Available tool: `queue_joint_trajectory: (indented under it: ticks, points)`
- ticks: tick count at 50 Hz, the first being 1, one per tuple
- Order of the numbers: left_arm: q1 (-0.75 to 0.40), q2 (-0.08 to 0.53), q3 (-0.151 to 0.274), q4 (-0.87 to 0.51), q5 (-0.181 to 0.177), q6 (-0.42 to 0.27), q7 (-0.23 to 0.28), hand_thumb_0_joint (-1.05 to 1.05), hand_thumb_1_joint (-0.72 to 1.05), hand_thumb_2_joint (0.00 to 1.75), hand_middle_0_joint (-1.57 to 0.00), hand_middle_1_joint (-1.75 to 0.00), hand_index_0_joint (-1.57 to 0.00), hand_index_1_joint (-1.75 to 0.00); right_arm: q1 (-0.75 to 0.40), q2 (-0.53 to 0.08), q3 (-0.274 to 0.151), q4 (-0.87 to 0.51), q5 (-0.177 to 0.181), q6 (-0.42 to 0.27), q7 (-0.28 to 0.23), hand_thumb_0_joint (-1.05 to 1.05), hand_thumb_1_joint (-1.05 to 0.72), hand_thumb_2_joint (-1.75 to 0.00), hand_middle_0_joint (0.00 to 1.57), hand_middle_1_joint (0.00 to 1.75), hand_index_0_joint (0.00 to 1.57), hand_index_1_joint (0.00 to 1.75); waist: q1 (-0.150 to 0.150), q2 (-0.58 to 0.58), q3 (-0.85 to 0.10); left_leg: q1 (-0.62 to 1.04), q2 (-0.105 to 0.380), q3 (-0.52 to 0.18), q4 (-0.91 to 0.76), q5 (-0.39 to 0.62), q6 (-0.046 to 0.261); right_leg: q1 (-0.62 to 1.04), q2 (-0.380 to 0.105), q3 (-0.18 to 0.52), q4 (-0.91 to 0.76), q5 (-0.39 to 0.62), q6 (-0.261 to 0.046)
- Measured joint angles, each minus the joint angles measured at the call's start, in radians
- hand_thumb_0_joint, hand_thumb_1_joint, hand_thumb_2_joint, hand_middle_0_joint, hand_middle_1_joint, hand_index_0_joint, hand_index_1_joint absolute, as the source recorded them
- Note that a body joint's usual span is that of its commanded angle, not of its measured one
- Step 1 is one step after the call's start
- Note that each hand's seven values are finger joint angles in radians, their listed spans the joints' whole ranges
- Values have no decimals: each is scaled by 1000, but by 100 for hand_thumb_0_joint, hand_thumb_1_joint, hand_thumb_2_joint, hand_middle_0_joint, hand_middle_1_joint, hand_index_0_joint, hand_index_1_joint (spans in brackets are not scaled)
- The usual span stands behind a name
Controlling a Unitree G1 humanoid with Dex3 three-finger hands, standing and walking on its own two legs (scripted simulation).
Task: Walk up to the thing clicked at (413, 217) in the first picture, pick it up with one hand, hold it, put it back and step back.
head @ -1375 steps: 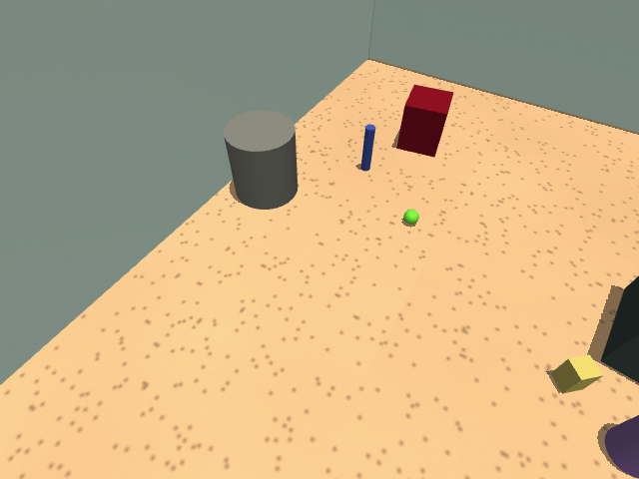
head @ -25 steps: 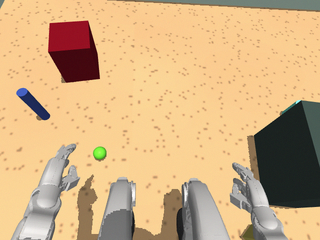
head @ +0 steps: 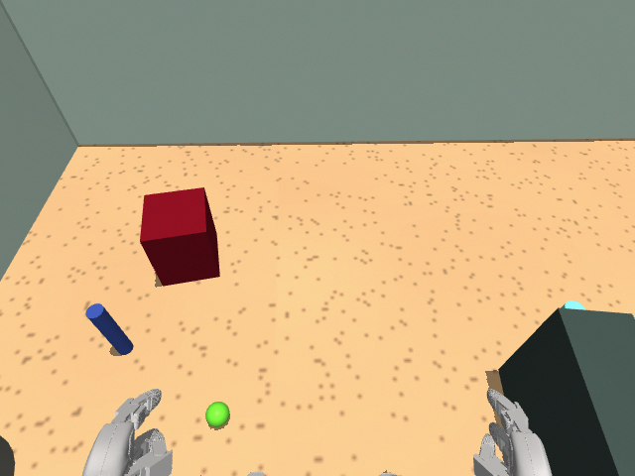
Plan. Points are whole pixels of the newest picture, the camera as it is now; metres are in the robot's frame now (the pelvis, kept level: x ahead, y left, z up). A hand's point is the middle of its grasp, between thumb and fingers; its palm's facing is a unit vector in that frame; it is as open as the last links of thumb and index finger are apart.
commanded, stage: home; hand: left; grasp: from above
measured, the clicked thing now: (217, 414) +0.41 +0.26 -0.68
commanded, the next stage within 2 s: stand in 2.00 s
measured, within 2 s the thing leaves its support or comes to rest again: neither
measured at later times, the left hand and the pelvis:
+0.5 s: hand (167, 471) +0.16 +0.18 -0.04, palm faces +0.07 -0.98 -0.20, open 7.4 cm; pelvis +0.00 +0.00 +0.01, yaw +1 degrees
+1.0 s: hand out of the picture +0.15 +0.18 -0.04, palm faces +0.06 -0.98 -0.20, open 7.4 cm; pelvis -0.01 +0.00 +0.01, yaw +0 degrees
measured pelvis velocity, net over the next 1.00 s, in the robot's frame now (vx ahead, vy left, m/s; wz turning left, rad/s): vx -0.01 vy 0.00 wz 0.01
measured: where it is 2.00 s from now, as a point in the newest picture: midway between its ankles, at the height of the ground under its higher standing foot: outside the picture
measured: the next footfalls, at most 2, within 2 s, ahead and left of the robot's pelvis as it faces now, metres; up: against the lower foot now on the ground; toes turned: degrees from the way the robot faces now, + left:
none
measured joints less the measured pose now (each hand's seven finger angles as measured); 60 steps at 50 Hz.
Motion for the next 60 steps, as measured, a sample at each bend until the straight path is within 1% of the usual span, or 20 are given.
queue_joint_trajectory:
  ticks: [4, 9, 17, 35, 60]
  points:
    - [19, -1, -7, -7, 7, 5, -15, 1, 90, 90, -20, -30, -20, -30, -16, -4, -6, -2, -6, -16, 0, 1, -91, -90, 20, 30, 20, 30, 10, -1, 1, 41, -3, 1, -27, 5, 0, 40, -3, 0, -24, 3, 0]
    - [8, -2, -8, 19, 14, 4, -30, 1, 90, 90, -20, -30, -20, -30, -44, -4, -5, 1, -14, -36, 3, 1, -91, -90, 20, 30, 20, 30, 22, -7, 13, 61, -7, 0, -36, 7, -2, 59, -8, -2, -26, 0, -1]
    - [-5, -2, -9, 29, 22, -5, -36, 1, 90, 90, -20, -30, -20, -30, -57, -1, 0, 15, -22, -48, 8, 1, -90, -90, 20, 30, 20, 30, 31, -16, 30, 70, -9, -6, -35, 8, -5, 69, -9, -7, -22, -4, -3]
    - [-9, 3, -11, 35, 18, -6, -32, 1, 91, 90, -20, -30, -20, -30, -27, 1, -1, 41, -19, -47, 4, 1, -90, -90, 20, 30, 20, 30, 22, -11, 35, 76, -6, 1, -39, 17, -3, 72, -6, 0, -28, 9, -2]
    - [-5, 6, -13, 22, 20, 6, -35, 1, 91, 90, -20, -30, -20, -30, -36, 3, 2, 35, -17, -59, 1, 1, -90, -90, 20, 30, 20, 30, 27, -12, 31, 67, -7, 2, -32, 20, -2, 62, -6, 2, -21, 13, -1]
